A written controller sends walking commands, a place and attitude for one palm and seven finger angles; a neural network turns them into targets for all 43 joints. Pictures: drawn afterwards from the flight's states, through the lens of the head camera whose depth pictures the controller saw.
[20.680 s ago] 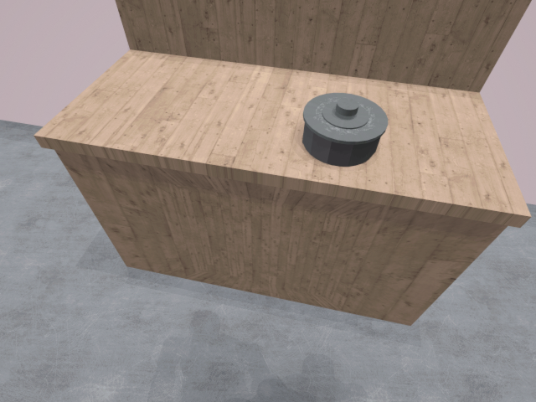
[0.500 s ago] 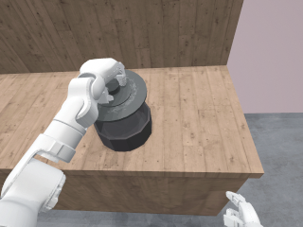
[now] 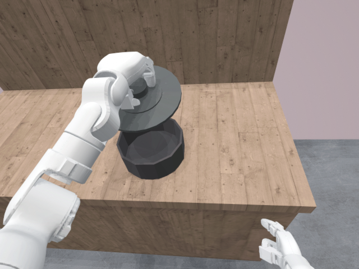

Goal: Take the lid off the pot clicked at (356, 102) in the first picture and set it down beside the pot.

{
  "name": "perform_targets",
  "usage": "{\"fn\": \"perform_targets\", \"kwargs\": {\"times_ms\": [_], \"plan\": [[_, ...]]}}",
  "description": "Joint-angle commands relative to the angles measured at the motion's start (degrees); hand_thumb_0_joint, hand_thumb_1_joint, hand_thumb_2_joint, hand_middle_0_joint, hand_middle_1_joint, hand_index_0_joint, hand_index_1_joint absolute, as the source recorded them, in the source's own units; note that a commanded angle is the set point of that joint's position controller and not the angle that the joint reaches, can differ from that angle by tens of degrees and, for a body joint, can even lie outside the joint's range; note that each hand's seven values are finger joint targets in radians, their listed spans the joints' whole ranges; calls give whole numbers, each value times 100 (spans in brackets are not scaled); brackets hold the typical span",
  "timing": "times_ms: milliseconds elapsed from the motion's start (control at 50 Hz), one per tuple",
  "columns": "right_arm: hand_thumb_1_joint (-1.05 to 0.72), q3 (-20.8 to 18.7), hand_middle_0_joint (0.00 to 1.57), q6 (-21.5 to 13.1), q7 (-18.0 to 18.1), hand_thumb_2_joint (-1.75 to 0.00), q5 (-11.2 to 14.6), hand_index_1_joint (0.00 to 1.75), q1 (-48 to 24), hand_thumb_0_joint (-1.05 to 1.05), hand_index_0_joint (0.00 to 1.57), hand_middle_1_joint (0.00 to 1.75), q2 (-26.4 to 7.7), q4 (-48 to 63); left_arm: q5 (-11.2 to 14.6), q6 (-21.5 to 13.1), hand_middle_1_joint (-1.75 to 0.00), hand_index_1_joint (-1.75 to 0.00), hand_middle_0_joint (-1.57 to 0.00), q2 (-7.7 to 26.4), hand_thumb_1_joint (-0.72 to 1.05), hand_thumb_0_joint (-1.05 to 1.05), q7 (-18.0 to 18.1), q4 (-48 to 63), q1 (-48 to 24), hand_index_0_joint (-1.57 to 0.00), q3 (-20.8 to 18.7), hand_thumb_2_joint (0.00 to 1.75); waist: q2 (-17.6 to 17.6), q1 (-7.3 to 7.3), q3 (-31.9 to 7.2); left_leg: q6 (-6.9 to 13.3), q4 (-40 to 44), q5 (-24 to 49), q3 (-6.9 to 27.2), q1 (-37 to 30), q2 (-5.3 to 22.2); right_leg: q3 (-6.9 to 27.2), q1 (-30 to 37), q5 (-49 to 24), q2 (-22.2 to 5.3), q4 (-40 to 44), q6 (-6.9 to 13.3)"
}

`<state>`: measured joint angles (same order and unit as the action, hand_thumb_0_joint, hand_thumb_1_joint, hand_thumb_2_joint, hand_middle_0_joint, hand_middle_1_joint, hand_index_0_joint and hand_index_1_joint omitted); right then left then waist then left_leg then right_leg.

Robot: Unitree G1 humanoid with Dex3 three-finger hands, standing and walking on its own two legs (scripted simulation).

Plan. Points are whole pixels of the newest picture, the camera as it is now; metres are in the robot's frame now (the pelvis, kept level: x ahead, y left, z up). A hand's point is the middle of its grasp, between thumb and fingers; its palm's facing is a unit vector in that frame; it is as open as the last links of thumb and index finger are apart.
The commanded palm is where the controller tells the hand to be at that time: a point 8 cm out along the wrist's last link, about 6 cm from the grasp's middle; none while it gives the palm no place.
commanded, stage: lift the lid straight up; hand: left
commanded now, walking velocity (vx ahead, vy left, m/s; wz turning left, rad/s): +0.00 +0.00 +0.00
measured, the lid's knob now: (136, 88) +0.46 +0.12 +0.19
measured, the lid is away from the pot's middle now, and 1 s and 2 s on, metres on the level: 0.01 0.08 0.19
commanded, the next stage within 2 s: move the lid sideways beside the pot in 0.28 s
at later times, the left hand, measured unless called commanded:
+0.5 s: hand (128, 85) +0.43 +0.13 +0.22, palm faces -0.11 -0.04 -0.99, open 7.9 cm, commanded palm +0.40 +0.15 +0.28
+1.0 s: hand (95, 90) +0.43 +0.20 +0.21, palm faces -0.20 -0.02 -0.98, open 7.9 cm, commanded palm +0.40 +0.21 +0.28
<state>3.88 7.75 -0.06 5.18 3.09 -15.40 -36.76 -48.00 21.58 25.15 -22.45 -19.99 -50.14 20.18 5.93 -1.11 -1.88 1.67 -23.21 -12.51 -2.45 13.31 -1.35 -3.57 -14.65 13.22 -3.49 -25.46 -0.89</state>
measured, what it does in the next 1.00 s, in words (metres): stands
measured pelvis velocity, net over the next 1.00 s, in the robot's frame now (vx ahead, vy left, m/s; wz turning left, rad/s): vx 0.00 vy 0.00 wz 0.01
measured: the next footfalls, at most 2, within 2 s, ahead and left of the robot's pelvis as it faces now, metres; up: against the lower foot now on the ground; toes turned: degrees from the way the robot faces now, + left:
none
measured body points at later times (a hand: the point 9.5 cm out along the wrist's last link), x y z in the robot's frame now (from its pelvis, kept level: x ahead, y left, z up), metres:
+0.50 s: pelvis +0.00 -0.01 +0.00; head +0.01 -0.05 +0.45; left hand +0.43 +0.13 +0.27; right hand +0.18 -0.23 -0.12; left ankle -0.01 +0.10 -0.74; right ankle +0.00 -0.13 -0.74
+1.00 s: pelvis +0.00 +0.00 +0.00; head +0.02 -0.03 +0.45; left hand +0.43 +0.20 +0.26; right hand +0.18 -0.24 -0.11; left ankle -0.01 +0.10 -0.74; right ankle +0.00 -0.13 -0.74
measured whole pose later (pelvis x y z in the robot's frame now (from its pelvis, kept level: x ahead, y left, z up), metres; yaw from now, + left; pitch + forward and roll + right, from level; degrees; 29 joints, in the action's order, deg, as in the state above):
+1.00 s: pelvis +0.00 +0.00 +0.00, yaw +1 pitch +3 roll +0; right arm 3.0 6.2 1.8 5.7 6.3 -17.2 -36.1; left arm -49.0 16.8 34.2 -29.4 -26.2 -52.0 14.4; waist 4.9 0.1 -0.4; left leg 1.8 -22.9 -11.8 -1.8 14.0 -1.2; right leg -4.2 -14.5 11.9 -3.3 -23.7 -0.9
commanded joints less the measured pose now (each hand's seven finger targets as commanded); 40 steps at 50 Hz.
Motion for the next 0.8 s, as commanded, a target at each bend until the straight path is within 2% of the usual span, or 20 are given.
{"fn": "perform_targets", "kwargs": {"times_ms": [0,80,100,120,160,200,260,320,360,380,400,420,520,580,600,620,640,700,740,780], "plan": [[-90,-254,20,-320,64,-90,-12,30,-907,0,20,30,-534,936,-143,-53,-97,-97,-87,1255,55,0,323,1496,-3595,-88,-926,108,-621,125,-2553,143,-11,1915,310,-1051,61,77,887,-1992,160,19,325],[-90,-174,20,-309,116,-90,-16,30,-805,0,20,30,-554,805,-246,78,-97,-97,-87,1356,55,0,273,565,-3325,-88,-1045,108,-909,50,-2121,125,114,1498,260,-660,43,83,824,-1763,159,103,291],[-90,-218,20,-285,108,-90,-16,30,-805,0,20,30,-621,830,-132,31,-97,-97,-87,1381,55,0,273,698,-3213,-88,-1121,108,-827,64,-2118,129,114,1502,267,-672,43,77,849,-1802,128,120,307],[-90,-180,20,-297,101,-90,-19,30,-851,0,20,30,-540,883,-223,18,-97,-97,-87,1312,55,0,247,840,-3330,-88,-1012,108,-808,26,-2334,125,132,1584,240,-722,37,104,977,-1839,143,72,289],[-90,-199,20,-295,79,-90,-4,30,-903,0,20,30,-527,932,-247,36,-97,-97,-87,1132,55,0,200,809,-3185,-88,-872,108,-835,42,-2277,139,70,1657,241,-752,50,91,901,-1907,144,69,295],[-90,-237,20,-247,83,-90,6,30,-853,0,20,30,-612,890,-146,22,-97,-97,-87,1168,55,0,187,811,-3236,-88,-899,108,-864,121,-2181,143,70,1532,255,-746,44,74,829,-1830,137,109,299],[-90,-194,20,-307,149,-90,-2,30,-806,0,20,30,-568,890,-277,26,-97,-97,-87,1458,55,0,183,739,-3522,-88,-1060,108,-808,73,-2208,163,126,1375,231,-696,39,121,861,-1689,145,131,285],[-90,-208,20,-393,152,-90,-20,30,-767,0,20,30,-534,939,-253,-48,-97,-97,-87,1573,55,0,190,1166,-3774,-88,-1130,108,-639,57,-2675,175,91,1700,254,-907,16,156,1114,-1983,152,53,286],[-90,-209,20,-384,144,-90,-6,30,-740,0,20,30,-553,859,-253,13,-97,-97,-87,1375,55,0,170,782,-3652,-88,-997,108,-763,96,-2321,158,109,1543,253,-793,41,107,908,-1853,153,104,285],[-90,-213,20,-382,159,-90,-7,30,-710,0,20,30,-586,838,-280,37,-97,-97,-87,1605,55,0,176,492,-3429,-88,-1231,108,-884,43,-2176,167,124,1440,250,-659,41,128,921,-1794,147,132,277],[-90,-237,20,-366,157,-90,-23,30,-709,0,20,30,-683,857,-193,-24,-97,-97,-87,1788,55,0,183,669,-3377,-88,-1389,108,-786,31,-2274,169,124,1487,260,-656,31,139,1028,-1903,116,129,295],[-90,-200,20,-379,169,-90,-27,30,-703,0,20,30,-600,893,-301,-41,-97,-97,-87,1829,55,0,172,649,-3330,-88,-1404,108,-830,-20,-2417,169,148,1541,226,-651,26,161,1142,-1918,128,86,272],[-90,-223,20,-354,157,-90,3,30,-714,0,20,30,-601,970,-292,-78,-97,-97,-87,1669,55,0,63,755,-3213,-88,-1240,108,-891,43,-2353,177,116,1597,203,-679,45,149,1071,-1968,125,89,252],[-90,-212,20,-353,202,-90,23,30,-682,0,20,30,-646,963,-330,-91,-97,-97,-87,1893,55,0,0,590,-3251,-88,-1352,108,-912,62,-2143,186,117,1470,200,-587,39,154,959,-1913,117,135,246],[-90,-264,20,-361,198,-90,12,30,-678,0,20,30,-692,976,-239,-138,-97,-97,-87,1827,55,0,-21,777,-3289,-88,-1299,108,-683,109,-2221,206,87,1534,210,-720,30,145,916,-1944,99,148,272],[-90,-257,20,-397,206,-90,5,30,-585,0,20,30,-639,997,-305,-161,-97,-97,-87,2077,55,0,-33,952,-3337,-88,-1501,108,-735,42,-2540,222,74,1680,202,-790,23,196,1145,-2068,117,100,246],[-90,-253,20,-412,222,-90,-4,30,-607,0,20,30,-668,1007,-343,-177,-97,-97,-87,2257,55,0,-53,841,-3254,-88,-1630,108,-782,33,-2450,227,49,1678,213,-734,20,193,1122,-2138,113,107,255],[-90,-282,20,-406,223,-90,16,30,-560,0,20,30,-726,963,-217,-224,-97,-97,-87,2037,55,0,-164,688,-3244,-88,-1418,108,-718,147,-2254,226,50,1647,240,-758,14,134,944,-2082,105,167,264],[-90,-268,20,-422,245,-90,13,30,-481,0,20,30,-718,953,-318,-267,-97,-97,-87,2342,55,0,-213,563,-3251,-88,-1637,108,-830,97,-2249,234,53,1586,249,-712,18,153,973,-2030,126,172,251],[-90,-263,20,-433,237,-90,28,30,-512,0,20,30,-696,986,-299,-336,-97,-97,-87,2263,55,0,-289,739,-3354,-88,-1522,108,-587,120,-2320,227,59,1700,268,-798,-3,150,970,-2104,120,162,264]]}}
